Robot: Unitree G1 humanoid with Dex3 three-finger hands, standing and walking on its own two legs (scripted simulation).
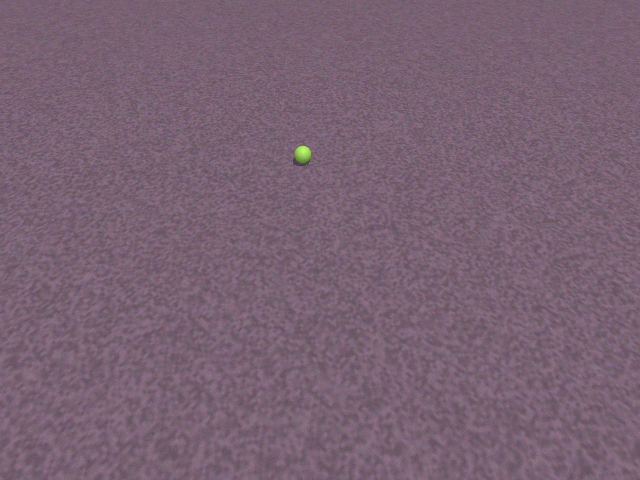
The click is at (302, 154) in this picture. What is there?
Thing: free ball
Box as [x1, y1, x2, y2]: [294, 146, 310, 162]
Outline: 299,146 296,148 294,152 295,158 299,162 305,162 310,157 310,151 305,146
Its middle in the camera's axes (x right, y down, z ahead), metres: -0.08 -0.44 +1.96
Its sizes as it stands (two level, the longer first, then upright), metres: 0.086 0.086 0.086
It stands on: the floor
